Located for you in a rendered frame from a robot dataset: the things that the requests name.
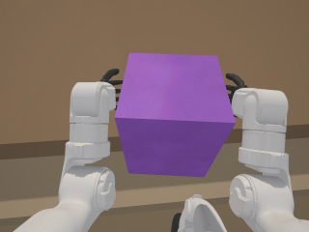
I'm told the robot right forearm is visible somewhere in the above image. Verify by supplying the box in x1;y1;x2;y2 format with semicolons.
231;88;295;209

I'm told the robot left hand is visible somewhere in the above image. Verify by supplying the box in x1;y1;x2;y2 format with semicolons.
100;69;123;110

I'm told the right robot upper arm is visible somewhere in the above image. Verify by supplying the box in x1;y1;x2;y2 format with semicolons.
229;173;309;232

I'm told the robot left forearm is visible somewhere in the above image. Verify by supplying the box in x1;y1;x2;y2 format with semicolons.
58;81;116;201

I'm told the carton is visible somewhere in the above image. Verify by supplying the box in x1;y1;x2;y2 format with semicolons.
114;52;236;178

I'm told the robot right shin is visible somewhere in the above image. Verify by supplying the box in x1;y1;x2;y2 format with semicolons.
177;194;202;232

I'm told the robot right hand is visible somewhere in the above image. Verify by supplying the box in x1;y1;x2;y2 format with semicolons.
225;73;248;118

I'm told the right robot foot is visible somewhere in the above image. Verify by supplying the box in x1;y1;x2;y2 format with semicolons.
171;213;182;232

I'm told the left robot upper arm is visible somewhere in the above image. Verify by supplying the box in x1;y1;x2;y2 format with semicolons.
14;165;116;232

